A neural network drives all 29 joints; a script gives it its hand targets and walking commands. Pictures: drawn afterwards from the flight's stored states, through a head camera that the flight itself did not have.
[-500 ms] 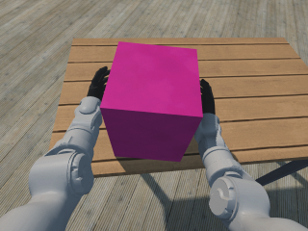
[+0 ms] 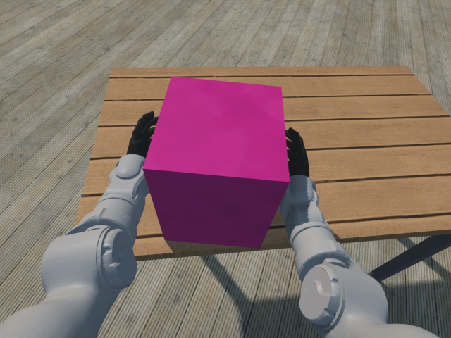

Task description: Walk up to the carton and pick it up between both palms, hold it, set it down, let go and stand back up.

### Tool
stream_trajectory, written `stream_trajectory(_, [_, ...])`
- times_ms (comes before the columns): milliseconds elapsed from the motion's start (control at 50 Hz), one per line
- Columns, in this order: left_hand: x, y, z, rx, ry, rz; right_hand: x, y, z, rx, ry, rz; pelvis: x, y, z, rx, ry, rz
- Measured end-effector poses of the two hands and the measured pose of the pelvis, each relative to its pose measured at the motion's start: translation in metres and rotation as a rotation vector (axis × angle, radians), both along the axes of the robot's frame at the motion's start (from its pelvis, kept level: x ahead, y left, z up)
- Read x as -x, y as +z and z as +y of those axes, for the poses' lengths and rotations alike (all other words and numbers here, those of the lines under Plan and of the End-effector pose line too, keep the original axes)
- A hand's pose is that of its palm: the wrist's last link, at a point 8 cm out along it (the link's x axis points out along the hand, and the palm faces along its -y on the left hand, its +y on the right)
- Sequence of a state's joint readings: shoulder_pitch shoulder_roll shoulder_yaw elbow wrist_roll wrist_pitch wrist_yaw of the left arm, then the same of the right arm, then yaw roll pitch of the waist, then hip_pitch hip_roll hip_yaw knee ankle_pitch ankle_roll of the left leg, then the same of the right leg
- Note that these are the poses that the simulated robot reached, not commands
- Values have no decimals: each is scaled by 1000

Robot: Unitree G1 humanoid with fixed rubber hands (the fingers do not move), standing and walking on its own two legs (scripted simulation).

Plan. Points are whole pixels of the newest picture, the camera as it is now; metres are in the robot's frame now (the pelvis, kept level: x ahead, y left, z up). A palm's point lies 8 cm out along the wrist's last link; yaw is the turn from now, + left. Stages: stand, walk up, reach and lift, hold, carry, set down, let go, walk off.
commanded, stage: reach and lift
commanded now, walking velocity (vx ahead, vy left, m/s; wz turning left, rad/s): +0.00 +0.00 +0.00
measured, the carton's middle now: (218, 168) +0.42 +0.02 +0.04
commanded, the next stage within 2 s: none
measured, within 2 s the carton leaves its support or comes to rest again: leaves its support in 0.86 s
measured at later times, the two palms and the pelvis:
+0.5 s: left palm (140, 153) +0.43 +0.17 +0.07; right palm (296, 171) +0.41 -0.13 +0.06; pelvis +0.00 +0.00 +0.00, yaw +0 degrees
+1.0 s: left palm (141, 148) +0.44 +0.16 +0.08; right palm (299, 169) +0.40 -0.13 +0.07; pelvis +0.00 +0.00 +0.00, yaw +0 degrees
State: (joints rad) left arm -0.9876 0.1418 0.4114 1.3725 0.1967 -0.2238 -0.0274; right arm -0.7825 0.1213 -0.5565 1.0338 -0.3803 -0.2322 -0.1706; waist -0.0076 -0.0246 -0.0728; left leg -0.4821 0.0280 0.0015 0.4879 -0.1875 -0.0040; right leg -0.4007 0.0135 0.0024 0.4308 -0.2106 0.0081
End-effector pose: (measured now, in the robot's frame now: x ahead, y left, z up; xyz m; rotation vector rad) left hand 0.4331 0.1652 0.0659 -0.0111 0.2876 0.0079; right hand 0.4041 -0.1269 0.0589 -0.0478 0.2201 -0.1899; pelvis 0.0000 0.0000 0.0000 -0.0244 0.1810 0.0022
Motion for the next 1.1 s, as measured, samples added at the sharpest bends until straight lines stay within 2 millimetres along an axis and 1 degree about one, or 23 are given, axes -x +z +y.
stream_trajectory(700, [-3,0,-1,-17,0,-10,-2,0,0,-1,-8,-6,-2,0,0,0,0,3])
stream_trajectory(920, [-4,9,-3,-54,-12,-76,-1,8,-1,3,-25,-74,-1,0,0,0,0,1])
stream_trajectory(1100, [0,17,-5,-74,-25,-119,6,11,-2,-3,-37,-116,3,0,0,0,0,-5])
